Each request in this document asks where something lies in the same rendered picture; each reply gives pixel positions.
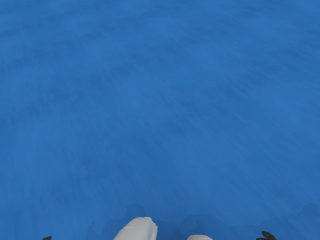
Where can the robot left thigh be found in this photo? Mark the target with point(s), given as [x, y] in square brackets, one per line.
[139, 228]

